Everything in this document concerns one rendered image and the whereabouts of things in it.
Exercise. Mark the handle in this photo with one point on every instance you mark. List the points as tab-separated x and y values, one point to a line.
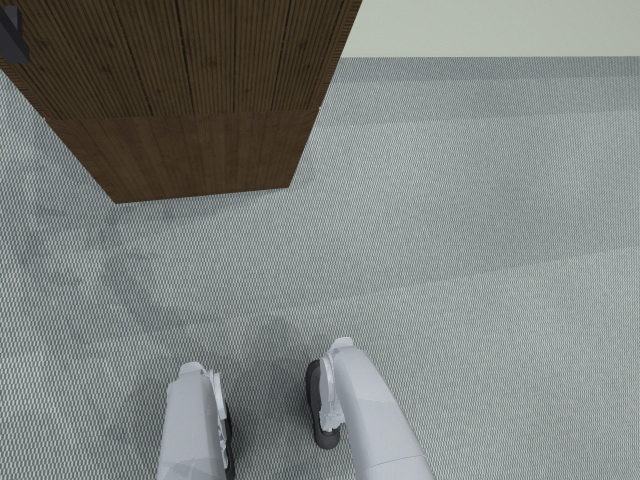
13	47

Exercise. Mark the robot right shin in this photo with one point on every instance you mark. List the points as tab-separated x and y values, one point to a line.
331	416

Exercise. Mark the cupboard door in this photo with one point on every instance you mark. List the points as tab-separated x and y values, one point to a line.
95	59

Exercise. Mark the left robot thigh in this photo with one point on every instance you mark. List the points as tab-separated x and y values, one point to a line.
190	446

